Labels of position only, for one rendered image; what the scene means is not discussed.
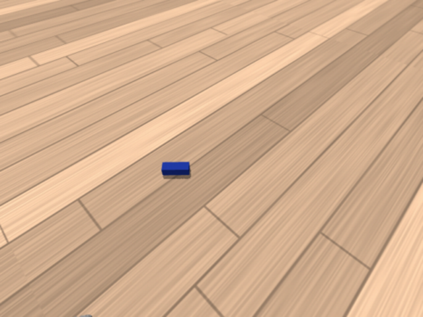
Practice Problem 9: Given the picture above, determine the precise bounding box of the carton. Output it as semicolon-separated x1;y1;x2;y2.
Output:
161;162;190;175

